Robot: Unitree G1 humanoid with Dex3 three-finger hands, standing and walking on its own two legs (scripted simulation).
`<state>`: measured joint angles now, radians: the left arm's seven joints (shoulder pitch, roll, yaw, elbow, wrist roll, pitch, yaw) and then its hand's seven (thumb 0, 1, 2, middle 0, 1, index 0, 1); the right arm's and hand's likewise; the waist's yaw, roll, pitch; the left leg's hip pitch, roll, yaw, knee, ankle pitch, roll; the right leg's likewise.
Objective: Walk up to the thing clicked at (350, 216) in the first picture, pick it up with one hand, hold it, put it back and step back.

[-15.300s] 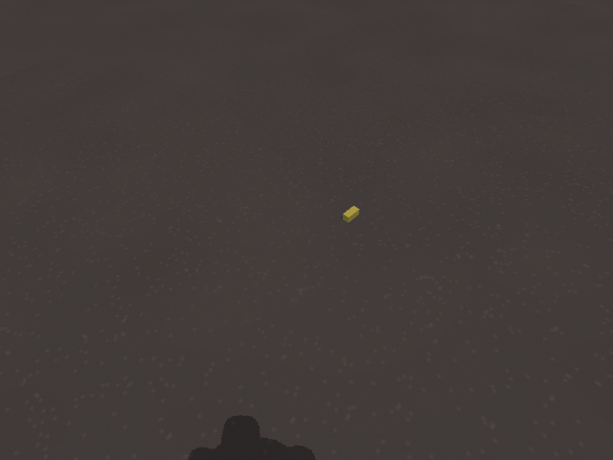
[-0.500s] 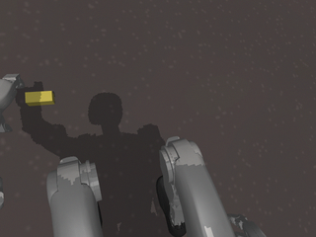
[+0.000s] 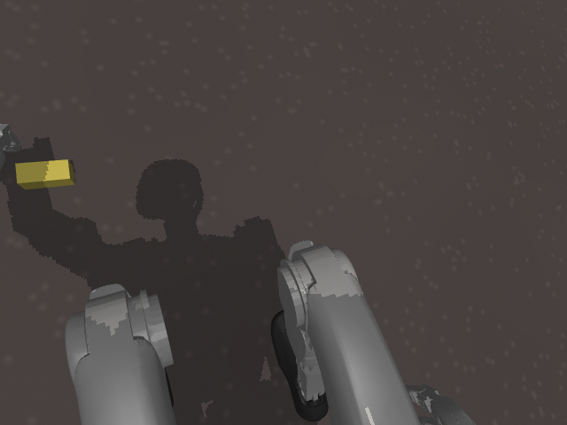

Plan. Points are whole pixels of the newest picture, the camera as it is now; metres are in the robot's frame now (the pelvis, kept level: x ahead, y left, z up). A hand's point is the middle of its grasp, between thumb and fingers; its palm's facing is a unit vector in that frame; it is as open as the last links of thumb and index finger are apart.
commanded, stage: rise first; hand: left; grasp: from above
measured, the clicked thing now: (46, 174) +0.53 +0.29 -0.31
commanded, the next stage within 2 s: approach in 1.22 s
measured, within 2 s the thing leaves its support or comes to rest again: neither
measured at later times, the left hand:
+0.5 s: hand out of the picture +0.47 +0.32 -0.18, palm faces -0.48 -0.05 -0.88, open 12.4 cm
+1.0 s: hand out of the picture +0.47 +0.32 -0.18, palm faces -0.47 -0.04 -0.88, open 11.6 cm
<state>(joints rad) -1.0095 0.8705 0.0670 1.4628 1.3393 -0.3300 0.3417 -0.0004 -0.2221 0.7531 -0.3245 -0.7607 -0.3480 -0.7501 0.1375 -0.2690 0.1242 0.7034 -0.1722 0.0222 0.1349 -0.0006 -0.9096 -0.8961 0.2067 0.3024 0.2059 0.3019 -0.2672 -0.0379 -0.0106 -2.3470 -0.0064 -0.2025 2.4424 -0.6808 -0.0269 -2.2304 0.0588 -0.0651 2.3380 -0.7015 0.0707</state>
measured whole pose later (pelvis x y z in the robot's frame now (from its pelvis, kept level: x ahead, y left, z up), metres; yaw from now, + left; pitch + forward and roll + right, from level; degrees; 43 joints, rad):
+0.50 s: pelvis +0.00 +0.00 +0.00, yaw -1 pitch +33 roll -12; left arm -1.05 0.92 0.06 1.51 1.35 -0.33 0.35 0.00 -0.22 0.75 -0.32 -0.78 -0.34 -0.76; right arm 0.15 -0.27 0.17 0.68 -0.18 0.01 0.13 0.00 -0.91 -0.89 0.21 0.30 0.21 0.30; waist -0.30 -0.05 0.01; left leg -2.36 -0.01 -0.21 2.46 -0.68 -0.02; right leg -2.24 0.06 -0.08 2.34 -0.70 0.07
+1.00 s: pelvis +0.00 +0.00 +0.00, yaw -2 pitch +33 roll -12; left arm -1.05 0.93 0.06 1.49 1.35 -0.32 0.34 0.00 -0.12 0.66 -0.40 -0.72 -0.43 -0.69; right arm 0.15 -0.27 0.18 0.67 -0.18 0.01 0.14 0.00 -0.91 -0.89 0.21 0.30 0.21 0.30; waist -0.31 -0.05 0.02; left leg -2.36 -0.01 -0.22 2.45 -0.68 -0.02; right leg -2.23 0.06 -0.08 2.33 -0.69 0.07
